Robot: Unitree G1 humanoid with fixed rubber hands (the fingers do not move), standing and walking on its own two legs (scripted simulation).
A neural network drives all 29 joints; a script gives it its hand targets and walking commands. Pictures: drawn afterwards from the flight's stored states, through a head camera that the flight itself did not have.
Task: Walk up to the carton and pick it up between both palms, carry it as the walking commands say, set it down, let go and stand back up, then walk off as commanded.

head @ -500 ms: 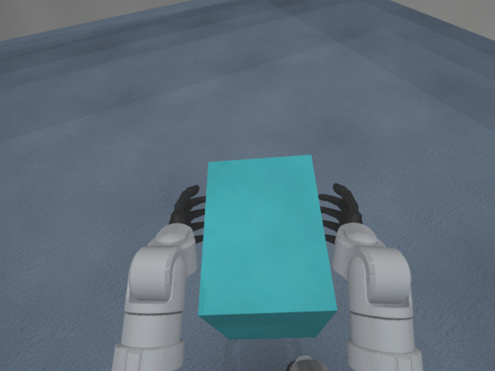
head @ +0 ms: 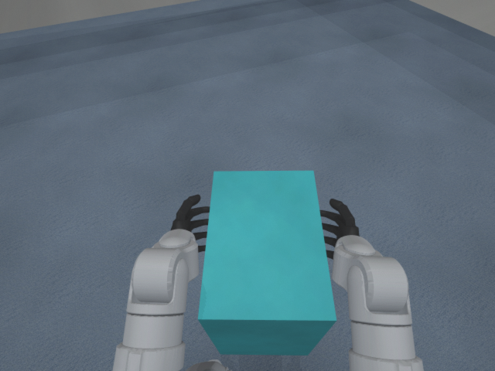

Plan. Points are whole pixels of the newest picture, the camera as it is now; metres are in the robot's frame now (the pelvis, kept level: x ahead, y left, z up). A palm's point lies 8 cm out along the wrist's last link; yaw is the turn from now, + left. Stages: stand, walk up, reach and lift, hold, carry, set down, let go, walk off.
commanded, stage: carry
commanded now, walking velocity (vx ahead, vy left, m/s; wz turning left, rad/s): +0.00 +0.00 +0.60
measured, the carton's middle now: (263, 269) +0.28 -0.01 +0.01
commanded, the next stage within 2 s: none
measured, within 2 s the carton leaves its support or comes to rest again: neither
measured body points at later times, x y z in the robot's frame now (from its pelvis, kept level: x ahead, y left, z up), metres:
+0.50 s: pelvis -0.09 +0.07 -0.02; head -0.06 +0.07 +0.43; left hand +0.19 +0.25 +0.05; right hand +0.24 +0.01 +0.05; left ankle -0.01 +0.16 -0.72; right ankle -0.07 -0.03 -0.72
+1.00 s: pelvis -0.17 +0.17 -0.02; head -0.15 +0.21 +0.43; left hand +0.03 +0.43 +0.04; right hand +0.16 +0.22 +0.06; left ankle -0.15 +0.28 -0.72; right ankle -0.13 +0.04 -0.67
